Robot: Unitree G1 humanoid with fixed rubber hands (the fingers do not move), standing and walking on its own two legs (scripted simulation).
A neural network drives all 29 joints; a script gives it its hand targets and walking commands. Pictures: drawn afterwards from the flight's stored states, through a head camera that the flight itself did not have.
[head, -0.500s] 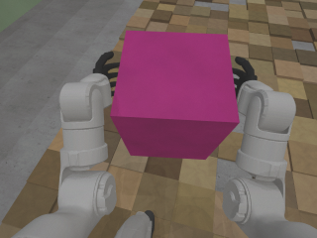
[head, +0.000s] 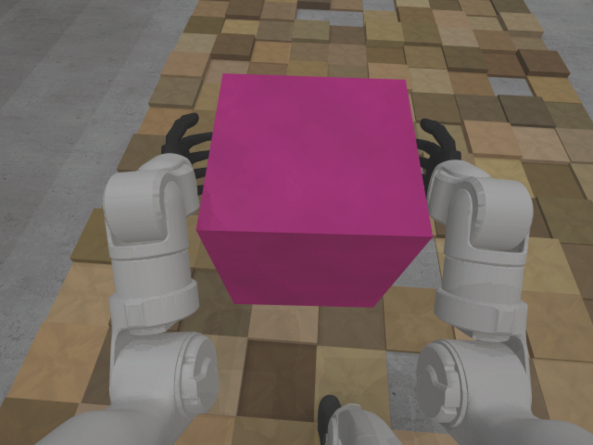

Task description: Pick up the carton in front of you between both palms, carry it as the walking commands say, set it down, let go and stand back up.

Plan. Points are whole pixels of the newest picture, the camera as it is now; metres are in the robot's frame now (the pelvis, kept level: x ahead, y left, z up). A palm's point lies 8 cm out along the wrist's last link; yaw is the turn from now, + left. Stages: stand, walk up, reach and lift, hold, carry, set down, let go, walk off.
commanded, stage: carry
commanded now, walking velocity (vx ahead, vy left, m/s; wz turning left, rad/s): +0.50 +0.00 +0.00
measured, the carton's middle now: (308, 206) +0.39 -0.01 +0.09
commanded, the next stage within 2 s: none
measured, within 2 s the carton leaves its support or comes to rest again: neither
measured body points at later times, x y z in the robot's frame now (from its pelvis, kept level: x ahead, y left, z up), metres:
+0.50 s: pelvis +0.31 -0.02 -0.02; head +0.33 -0.02 +0.43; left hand +0.67 +0.15 +0.09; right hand +0.68 -0.16 +0.09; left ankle +0.46 +0.08 -0.73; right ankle +0.16 -0.09 -0.74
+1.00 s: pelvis +0.60 -0.05 -0.01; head +0.61 -0.06 +0.44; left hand +0.97 +0.07 +0.11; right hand +0.96 -0.23 +0.11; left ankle +0.48 +0.06 -0.71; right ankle +0.69 -0.15 -0.72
